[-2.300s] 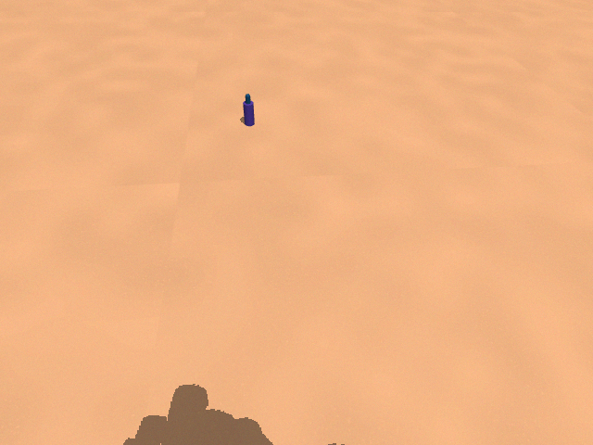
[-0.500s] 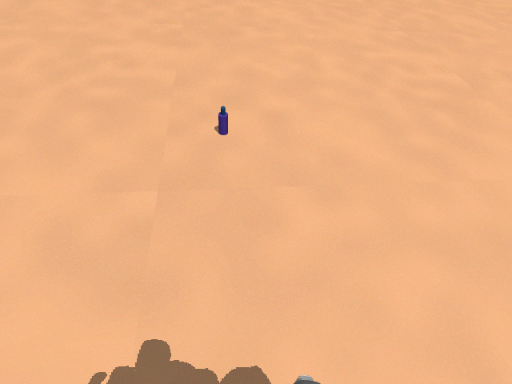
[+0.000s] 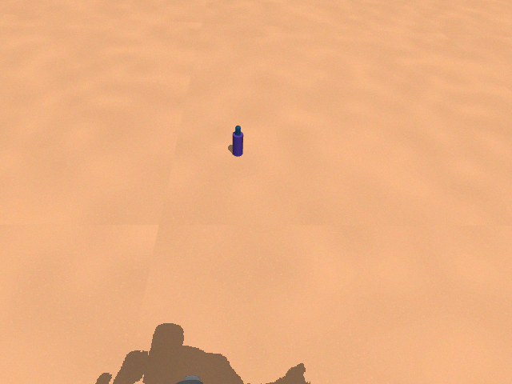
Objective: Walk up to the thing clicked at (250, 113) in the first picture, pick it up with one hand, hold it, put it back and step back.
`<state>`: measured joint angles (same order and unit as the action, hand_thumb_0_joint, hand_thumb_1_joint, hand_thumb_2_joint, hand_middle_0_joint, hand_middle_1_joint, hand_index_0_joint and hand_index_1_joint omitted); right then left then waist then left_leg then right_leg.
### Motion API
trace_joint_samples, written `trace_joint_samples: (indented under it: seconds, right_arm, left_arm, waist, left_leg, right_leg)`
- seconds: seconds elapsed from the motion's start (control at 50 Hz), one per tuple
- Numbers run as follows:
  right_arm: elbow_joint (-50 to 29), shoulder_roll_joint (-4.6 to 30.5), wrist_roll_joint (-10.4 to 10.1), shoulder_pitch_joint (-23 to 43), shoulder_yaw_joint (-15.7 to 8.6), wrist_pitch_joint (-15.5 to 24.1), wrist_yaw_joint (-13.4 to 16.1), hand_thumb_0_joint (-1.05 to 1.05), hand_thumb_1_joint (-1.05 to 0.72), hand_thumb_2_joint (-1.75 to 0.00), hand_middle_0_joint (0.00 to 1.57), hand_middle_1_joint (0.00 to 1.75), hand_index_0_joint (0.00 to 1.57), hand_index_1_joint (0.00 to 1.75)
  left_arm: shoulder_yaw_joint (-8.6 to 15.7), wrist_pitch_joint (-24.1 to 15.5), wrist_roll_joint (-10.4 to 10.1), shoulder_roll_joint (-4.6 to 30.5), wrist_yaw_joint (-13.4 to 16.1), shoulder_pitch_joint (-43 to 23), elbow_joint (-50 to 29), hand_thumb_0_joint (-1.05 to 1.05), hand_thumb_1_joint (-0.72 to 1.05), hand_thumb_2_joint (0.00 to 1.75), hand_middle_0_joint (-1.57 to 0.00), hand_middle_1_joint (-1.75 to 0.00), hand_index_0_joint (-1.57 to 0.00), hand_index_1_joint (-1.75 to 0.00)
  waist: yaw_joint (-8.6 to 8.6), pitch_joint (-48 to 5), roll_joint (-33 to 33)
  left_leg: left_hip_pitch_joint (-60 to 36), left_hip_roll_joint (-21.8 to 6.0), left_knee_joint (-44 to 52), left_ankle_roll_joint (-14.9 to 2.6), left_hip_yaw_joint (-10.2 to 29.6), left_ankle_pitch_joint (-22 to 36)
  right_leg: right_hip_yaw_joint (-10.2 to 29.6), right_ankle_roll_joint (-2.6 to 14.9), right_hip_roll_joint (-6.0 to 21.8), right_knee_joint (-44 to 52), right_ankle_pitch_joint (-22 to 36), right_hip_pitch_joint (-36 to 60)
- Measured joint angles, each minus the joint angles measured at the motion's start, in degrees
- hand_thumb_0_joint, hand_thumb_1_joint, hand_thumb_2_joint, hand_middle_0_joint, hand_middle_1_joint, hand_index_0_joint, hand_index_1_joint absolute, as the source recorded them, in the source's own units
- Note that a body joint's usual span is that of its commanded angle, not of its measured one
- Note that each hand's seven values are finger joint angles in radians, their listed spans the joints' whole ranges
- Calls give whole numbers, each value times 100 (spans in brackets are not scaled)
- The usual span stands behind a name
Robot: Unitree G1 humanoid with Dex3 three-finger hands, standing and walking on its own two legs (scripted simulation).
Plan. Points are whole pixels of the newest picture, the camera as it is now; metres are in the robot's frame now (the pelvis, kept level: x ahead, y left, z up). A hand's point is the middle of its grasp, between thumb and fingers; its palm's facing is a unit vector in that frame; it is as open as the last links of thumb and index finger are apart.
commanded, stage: walk up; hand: left
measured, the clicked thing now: (237, 140) +1.54 +0.16 -0.67
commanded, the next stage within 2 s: none
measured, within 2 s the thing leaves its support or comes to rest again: neither
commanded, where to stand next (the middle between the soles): +1.21 -0.05 m, yaw +0 degrees
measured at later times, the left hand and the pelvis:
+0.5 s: hand (149, 242) +0.44 +0.26 -0.13, palm faces -0.13 -0.93 -0.35, open 7.4 cm; pelvis +0.29 +0.00 -0.01, yaw -2 degrees
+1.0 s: hand (148, 215) +0.54 +0.30 -0.16, palm faces +0.01 -0.93 -0.37, open 7.4 cm; pelvis +0.54 +0.01 -0.02, yaw +0 degrees
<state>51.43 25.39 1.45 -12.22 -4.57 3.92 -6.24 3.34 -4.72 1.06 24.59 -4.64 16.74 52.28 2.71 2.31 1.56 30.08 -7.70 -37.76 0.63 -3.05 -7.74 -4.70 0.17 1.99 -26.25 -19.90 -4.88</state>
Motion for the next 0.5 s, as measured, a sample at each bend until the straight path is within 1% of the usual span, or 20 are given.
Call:
trace_joint_samples:
  seconds: [0.02, 0.04, 0.06, 0.08, 0.1, 0.12, 0.14, 0.16, 0.18, 0.24, 0.28, 0.32, 0.36, 0.42, 0.46, 0.5]
  right_arm:
    - [-6, 3, 3, -20, -10, 19, -5, 1, -91, -90, 20, 30, 20, 30]
    - [-26, 28, 6, -59, -19, 53, -2, 1, -91, -90, 20, 30, 20, 30]
    - [-51, 60, 23, -80, -38, 111, 19, 0, -91, -90, 20, 30, 20, 30]
    - [-73, 36, 58, -54, -69, 172, 80, 0, -91, -90, 20, 30, 20, 30]
    - [-103, -1, 41, -44, -71, 213, 141, 0, -91, -90, 20, 30, 20, 30]
    - [-115, -56, -10, -61, -53, 231, 183, 0, -91, -90, 20, 30, 20, 30]
    - [-114, -114, -54, -92, -17, 231, 213, 0, -91, -90, 20, 30, 20, 30]
    - [-110, -167, -80, -135, 26, 223, 235, 0, -91, -90, 20, 30, 20, 30]
    - [-105, -214, -96, -190, 68, 222, 256, 0, -91, -90, 20, 30, 21, 30]
    - [-91, -287, -114, -400, 159, 257, 285, 0, -90, -90, 20, 30, 21, 30]
    - [-77, -294, -110, -545, 184, 273, 292, 0, -90, -90, 20, 30, 21, 30]
    - [-61, -283, -112, -679, 195, 270, 293, 0, -90, -90, 20, 30, 21, 30]
    - [-40, -262, -121, -788, 203, 247, 286, 0, -90, -90, 20, 30, 21, 30]
    - [2, -208, -117, -923, 195, 176, 279, 1, -90, -90, 20, 30, 21, 30]
    - [30, -160, -100, -1004, 181, 120, 298, 1, -90, -90, 20, 30, 21, 30]
    - [42, -109, -90, -1096, 159, 74, 337, 1, -90, -90, 20, 30, 21, 30]
  left_arm:
    - [18, 21, 8, 69, 2, 60, 25, 1, 89, 89, -21, -30, -20, -30]
    - [31, 42, 19, 129, 12, 127, 47, 1, 89, 89, -21, -30, -20, -30]
    - [45, 63, 26, 178, 33, 190, 70, 1, 89, 89, -21, -30, -20, -30]
    - [64, 110, 12, 218, 74, 172, 129, 1, 90, 89, -21, -30, -20, -30]
    - [62, 167, -21, 231, 125, 122, 188, 1, 90, 89, -21, -30, -20, -30]
    - [30, 205, -44, 243, 171, 64, 233, 1, 90, 89, -21, -30, -20, -30]
    - [-6, 213, -66, 255, 196, 10, 254, 1, 90, 89, -20, -30, -20, -30]
    - [-30, 197, -92, 261, 197, -35, 253, 2, 90, 89, -20, -30, -20, -30]
    - [-45, 172, -113, 261, 182, -77, 242, 2, 90, 89, -20, -30, -20, -30]
    - [-58, 146, -123, 218, 92, -205, 162, 1, 90, 89, -20, -30, -20, -30]
    - [-71, 174, -104, 169, 25, -298, 96, 1, 90, 89, -20, -30, -20, -30]
    - [-81, 213, -74, 122, -40, -409, 39, 1, 90, 89, -20, -30, -20, -30]
    - [-86, 253, -51, 85, -93, -537, -11, 1, 90, 89, -20, -30, -20, -30]
    - [-71, 285, -39, 18, -141, -737, -57, 1, 90, 89, -20, -30, -20, -30]
    - [-58, 280, -40, -22, -150, -840, -73, 1, 90, 89, -20, -30, -20, -30]
    - [-40, 239, -37, -43, -141, -907, -103, 1, 90, 89, -20, -30, -20, -30]
  waist:
    - [18, -42, -54]
    - [26, -94, -100]
    - [15, -129, -161]
    - [-34, -86, -288]
    - [-104, -35, -365]
    - [-169, -10, -422]
    - [-205, 12, -483]
    - [-224, 32, -543]
    - [-239, 48, -596]
    - [-284, 96, -654]
    - [-325, 135, -617]
    - [-378, 172, -561]
    - [-432, 211, -507]
    - [-513, 227, -406]
    - [-561, 181, -337]
    - [-599, 105, -253]
  left_leg:
    - [-121, 32, 147, -10, -71, 64]
    - [-295, 90, 267, -45, -135, 9]
    - [-445, 176, 295, -121, -180, -33]
    - [-441, 275, 0, -173, -263, -242]
    - [-465, 335, -220, -203, -308, -473]
    - [-556, 375, -261, -219, -332, -615]
    - [-712, 406, -171, -226, -372, -684]
    - [-904, 435, -9, -233, -423, -710]
    - [-1107, 467, 190, -230, -473, -709]
    - [-1680, 552, 771, -231, -575, -702]
    - [-2021, 587, 1084, -236, -599, -731]
    - [-2320, 614, 1331, -218, -602, -786]
    - [-2590, 635, 1504, -165, -602, -882]
    - [-2937, 628, 1571, -64, -589, -1151]
    - [-3118, 603, 1469, 21, -578, -1431]
    - [-3198, 522, 1110, 97, -531, -1845]
  right_leg:
    - [10, -21, 34, -111, -195, 86]
    - [36, -26, 82, -317, -436, 131]
    - [65, 11, 179, -777, -678, 46]
    - [249, 112, 266, -1572, -794, -198]
    - [523, 188, 179, -2418, -790, -505]
    - [731, 247, 33, -3139, -689, -830]
    - [832, 275, -65, -3653, -488, -1144]
    - [845, 278, -90, -3930, -269, -1429]
    - [810, 268, -61, -3996, -78, -1681]
    - [672, 156, 111, -3613, 256, -2276]
    - [587, 74, 234, -3117, 440, -2525]
    - [507, 34, 349, -2545, 682, -2684]
    - [455, 55, 406, -1925, 1017, -2738]
    - [344, 140, 372, -1059, 1486, -2584]
    - [257, 197, 302, -757, 1544, -2386]
    - [167, 258, 180, -530, 1478, -2067]
